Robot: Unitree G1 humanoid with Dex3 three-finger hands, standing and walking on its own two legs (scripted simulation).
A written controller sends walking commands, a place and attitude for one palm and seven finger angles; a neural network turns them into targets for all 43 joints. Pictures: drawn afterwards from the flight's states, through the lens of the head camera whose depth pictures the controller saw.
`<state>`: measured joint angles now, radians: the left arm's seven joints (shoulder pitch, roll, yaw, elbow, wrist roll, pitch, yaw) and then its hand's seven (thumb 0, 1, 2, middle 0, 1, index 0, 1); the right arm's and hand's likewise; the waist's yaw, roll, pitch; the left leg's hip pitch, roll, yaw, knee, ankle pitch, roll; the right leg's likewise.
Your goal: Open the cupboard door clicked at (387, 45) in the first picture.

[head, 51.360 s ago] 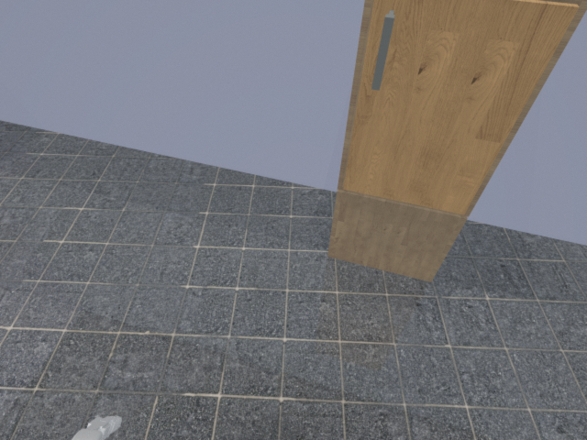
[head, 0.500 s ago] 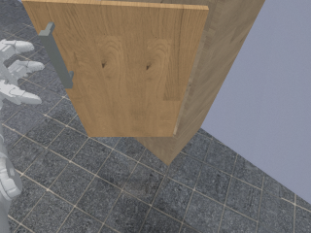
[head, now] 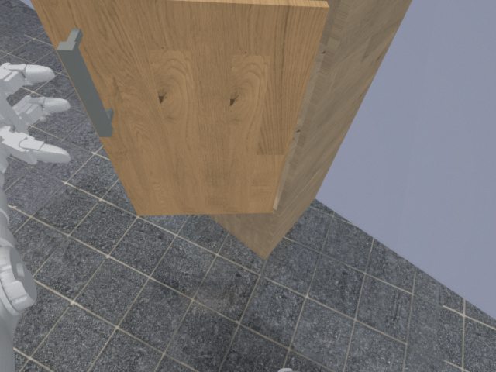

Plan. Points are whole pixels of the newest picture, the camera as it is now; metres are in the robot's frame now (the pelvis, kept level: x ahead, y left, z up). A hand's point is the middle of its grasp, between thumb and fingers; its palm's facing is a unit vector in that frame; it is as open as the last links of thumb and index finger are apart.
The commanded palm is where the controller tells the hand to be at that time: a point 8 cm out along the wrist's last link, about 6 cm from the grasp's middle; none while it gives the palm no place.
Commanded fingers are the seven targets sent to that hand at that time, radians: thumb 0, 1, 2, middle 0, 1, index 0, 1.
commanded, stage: slide the fingers in behind the handle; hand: left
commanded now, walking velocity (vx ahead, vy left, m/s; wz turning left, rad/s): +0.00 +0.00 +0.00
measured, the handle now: (92, 87) +0.52 +0.23 +0.14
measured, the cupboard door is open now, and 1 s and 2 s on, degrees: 43 43 44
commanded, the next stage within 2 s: close the thumb around the handle in 1.48 s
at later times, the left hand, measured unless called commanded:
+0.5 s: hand (73, 112) +0.47 +0.24 +0.14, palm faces -0.01 -1.00 +0.00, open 14.0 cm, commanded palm +0.44 +0.29 +0.14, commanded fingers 0.00 -0.50 0.30 -0.30 -1.20 -0.30 -1.20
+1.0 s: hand (92, 119) +0.45 +0.21 +0.14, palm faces +0.03 -1.00 +0.00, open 14.1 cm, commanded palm +0.43 +0.26 +0.14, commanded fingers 0.00 -0.50 0.30 -0.30 -1.20 -0.30 -1.20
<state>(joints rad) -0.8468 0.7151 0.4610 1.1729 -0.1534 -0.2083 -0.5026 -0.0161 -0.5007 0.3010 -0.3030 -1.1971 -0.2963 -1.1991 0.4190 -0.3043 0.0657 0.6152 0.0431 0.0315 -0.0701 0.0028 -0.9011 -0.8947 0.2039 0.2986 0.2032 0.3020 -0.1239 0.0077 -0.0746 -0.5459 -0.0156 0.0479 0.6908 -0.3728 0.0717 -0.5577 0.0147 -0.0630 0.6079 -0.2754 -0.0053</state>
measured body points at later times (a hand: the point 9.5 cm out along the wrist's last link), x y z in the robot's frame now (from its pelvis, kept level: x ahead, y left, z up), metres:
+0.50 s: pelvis +0.01 +0.00 +0.00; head +0.08 +0.01 +0.45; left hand +0.46 +0.30 +0.15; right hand +0.04 -0.27 -0.11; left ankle -0.03 +0.07 -0.72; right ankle +0.01 -0.12 -0.72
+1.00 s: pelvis +0.00 -0.02 +0.00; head +0.05 -0.01 +0.45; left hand +0.45 +0.27 +0.15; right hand +0.05 -0.28 -0.11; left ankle -0.03 +0.07 -0.72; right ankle +0.01 -0.12 -0.72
